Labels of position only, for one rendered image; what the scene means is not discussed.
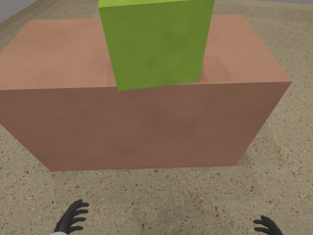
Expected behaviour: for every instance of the robot right hand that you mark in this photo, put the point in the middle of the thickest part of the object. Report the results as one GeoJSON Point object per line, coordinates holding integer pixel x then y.
{"type": "Point", "coordinates": [267, 222]}

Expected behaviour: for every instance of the robot left hand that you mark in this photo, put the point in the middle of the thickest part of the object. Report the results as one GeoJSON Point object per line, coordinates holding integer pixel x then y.
{"type": "Point", "coordinates": [68, 219]}

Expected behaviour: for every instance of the carton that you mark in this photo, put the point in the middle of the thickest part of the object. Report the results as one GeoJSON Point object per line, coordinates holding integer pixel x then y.
{"type": "Point", "coordinates": [155, 43]}

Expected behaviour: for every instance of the pedestal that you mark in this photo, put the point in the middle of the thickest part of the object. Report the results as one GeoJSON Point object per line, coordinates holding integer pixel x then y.
{"type": "Point", "coordinates": [59, 99]}

